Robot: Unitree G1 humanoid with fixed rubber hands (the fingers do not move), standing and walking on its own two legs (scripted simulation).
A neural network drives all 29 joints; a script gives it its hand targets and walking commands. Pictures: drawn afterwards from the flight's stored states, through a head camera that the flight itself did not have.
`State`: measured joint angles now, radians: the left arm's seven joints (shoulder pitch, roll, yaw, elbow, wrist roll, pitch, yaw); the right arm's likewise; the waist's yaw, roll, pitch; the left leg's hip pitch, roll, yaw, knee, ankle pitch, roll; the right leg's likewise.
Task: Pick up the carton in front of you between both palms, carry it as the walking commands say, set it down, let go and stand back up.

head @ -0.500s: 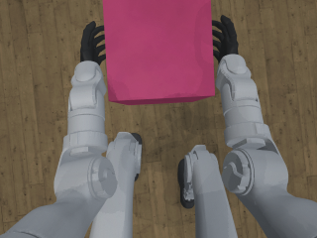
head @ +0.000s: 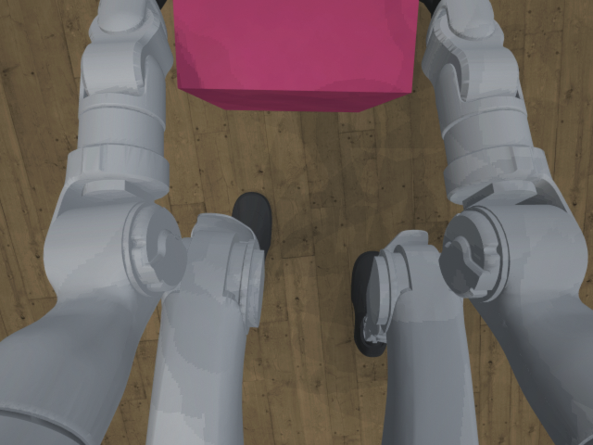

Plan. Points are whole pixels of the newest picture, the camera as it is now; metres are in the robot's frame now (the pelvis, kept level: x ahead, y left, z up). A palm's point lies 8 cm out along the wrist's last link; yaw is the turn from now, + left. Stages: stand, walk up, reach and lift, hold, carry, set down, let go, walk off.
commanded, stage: set down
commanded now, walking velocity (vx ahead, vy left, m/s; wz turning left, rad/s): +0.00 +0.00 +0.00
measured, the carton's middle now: (294, 14) +0.54 +0.09 -0.23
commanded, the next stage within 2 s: none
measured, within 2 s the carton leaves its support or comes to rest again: rests again in 0.84 s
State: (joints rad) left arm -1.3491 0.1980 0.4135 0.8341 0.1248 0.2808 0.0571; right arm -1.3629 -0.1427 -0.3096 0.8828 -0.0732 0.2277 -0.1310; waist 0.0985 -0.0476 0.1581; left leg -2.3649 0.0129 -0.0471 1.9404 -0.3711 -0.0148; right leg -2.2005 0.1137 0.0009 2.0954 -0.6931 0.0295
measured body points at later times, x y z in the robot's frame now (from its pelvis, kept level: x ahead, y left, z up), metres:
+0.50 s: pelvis +0.00 -0.01 -0.03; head +0.37 +0.01 +0.22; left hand +0.53 +0.24 -0.19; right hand +0.56 -0.07 -0.21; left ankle +0.15 +0.13 -0.37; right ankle +0.07 -0.12 -0.37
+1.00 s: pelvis -0.01 +0.00 -0.03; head +0.37 +0.01 +0.20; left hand +0.53 +0.25 -0.21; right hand +0.56 -0.06 -0.22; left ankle +0.15 +0.13 -0.37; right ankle +0.07 -0.12 -0.37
